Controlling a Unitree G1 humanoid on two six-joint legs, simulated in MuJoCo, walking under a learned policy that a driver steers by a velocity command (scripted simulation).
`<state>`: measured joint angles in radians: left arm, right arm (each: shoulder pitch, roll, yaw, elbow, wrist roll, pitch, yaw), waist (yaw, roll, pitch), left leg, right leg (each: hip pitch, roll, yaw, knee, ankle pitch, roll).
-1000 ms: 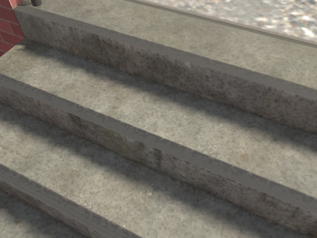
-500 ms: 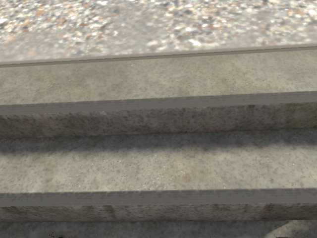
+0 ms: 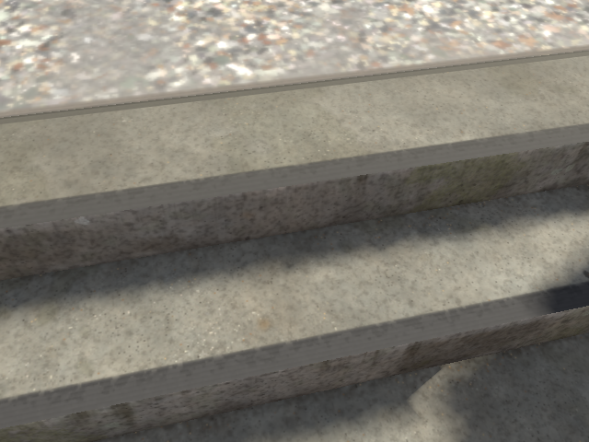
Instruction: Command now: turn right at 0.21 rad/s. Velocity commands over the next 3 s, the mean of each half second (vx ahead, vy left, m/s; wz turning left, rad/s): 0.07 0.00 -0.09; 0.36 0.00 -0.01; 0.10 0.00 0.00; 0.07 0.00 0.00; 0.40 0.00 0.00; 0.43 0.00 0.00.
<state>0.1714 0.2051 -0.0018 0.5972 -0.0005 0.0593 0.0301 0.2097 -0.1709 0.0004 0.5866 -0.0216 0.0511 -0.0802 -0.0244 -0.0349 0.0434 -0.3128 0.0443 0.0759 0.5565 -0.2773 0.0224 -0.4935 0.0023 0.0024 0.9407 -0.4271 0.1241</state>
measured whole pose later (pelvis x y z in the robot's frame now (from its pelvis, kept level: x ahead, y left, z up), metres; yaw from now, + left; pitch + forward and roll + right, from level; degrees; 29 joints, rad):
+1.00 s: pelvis +0.23 +0.14 +0.12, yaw -1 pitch +1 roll -2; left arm 0.18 0.25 0.02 0.80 -0.03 -0.07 -0.02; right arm 0.39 -0.17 0.01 0.97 -0.03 -0.04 0.03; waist -0.02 -0.07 -0.09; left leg -0.48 0.02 0.10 0.87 -0.40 0.06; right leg -0.71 0.08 0.14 1.84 -0.06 -0.11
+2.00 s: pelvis +0.43 +0.22 +0.19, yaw -1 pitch +3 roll +0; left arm 0.36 0.20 0.03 1.02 0.03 0.08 0.01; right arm 0.21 -0.07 0.02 0.85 -0.03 -0.01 -0.06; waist -0.03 -0.04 -0.06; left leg -0.67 0.05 0.03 1.34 -0.79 0.03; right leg -0.23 -0.06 -0.07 0.71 -0.31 -0.08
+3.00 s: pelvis +0.84 +0.10 +0.43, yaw -2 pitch +2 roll +3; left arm 0.14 0.20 -0.01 0.65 -0.01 -0.07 0.00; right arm 0.37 -0.18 -0.03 0.95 -0.01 -0.08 0.01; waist 0.01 -0.02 -0.04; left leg -0.32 -0.06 0.10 0.64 -0.35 0.05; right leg -0.89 0.00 0.15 1.51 -0.18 -0.10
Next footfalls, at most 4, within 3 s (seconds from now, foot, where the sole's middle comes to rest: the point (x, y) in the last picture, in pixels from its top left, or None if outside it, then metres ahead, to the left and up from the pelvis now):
0.08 right None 0.05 -0.12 -0.77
0.82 left None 0.31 0.22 -0.62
1.36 right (278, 419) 0.39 0.03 -0.45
1.52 right None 0.38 0.03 -0.62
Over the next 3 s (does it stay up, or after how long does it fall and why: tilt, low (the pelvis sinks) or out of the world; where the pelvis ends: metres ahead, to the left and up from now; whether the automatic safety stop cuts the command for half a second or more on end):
stays up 0.84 0.10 0.43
